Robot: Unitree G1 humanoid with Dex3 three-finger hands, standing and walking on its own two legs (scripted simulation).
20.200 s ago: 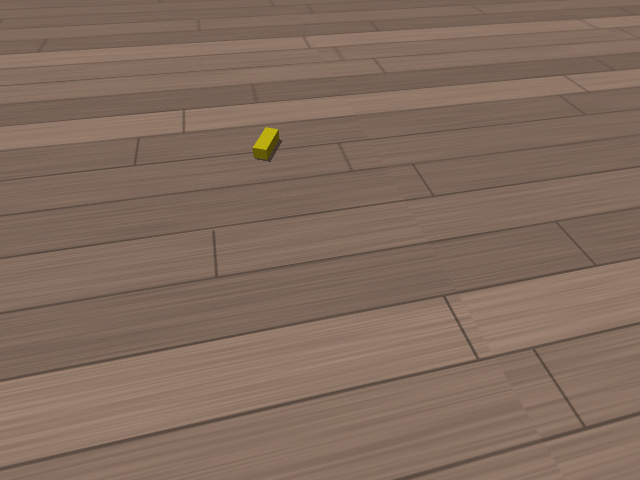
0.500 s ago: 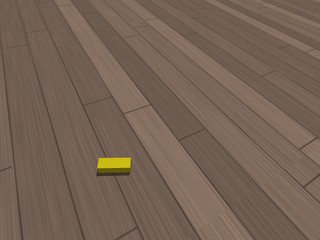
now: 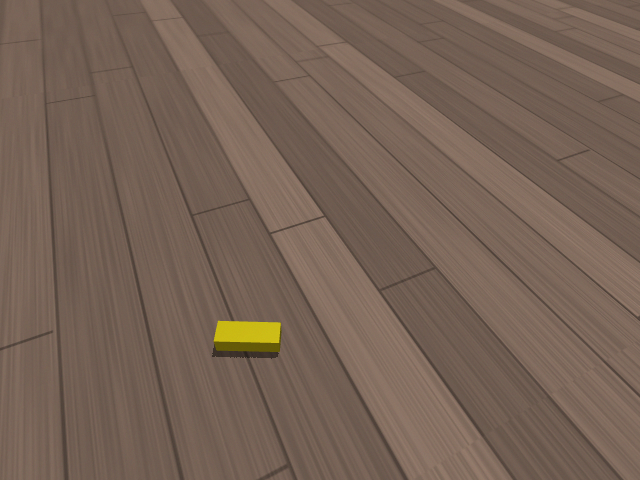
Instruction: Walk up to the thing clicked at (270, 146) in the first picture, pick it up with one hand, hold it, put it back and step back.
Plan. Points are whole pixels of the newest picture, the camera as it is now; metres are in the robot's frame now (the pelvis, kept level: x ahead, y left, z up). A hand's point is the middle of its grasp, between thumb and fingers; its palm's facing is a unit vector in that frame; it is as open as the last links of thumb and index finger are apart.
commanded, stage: walk up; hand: left
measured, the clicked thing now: (248, 336) +0.73 +0.23 -0.74
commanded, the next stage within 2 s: stand in 0.46 s
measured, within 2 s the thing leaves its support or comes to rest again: neither
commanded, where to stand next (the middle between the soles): +0.37 -0.03 m, yaw +0 degrees
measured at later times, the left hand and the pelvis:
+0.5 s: hand out of the picture +0.10 +0.26 -0.14, palm faces +0.02 -0.94 -0.34, open 7.4 cm; pelvis +0.01 +0.01 +0.01, yaw +0 degrees
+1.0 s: hand out of the picture +0.07 +0.25 -0.15, palm faces -0.05 -0.94 -0.34, open 7.4 cm; pelvis +0.00 +0.00 +0.01, yaw +0 degrees
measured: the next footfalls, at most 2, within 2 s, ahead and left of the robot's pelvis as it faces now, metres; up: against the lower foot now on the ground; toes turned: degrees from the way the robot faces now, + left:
none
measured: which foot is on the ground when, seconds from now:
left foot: down 0.00-1.00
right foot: down 0.00-1.00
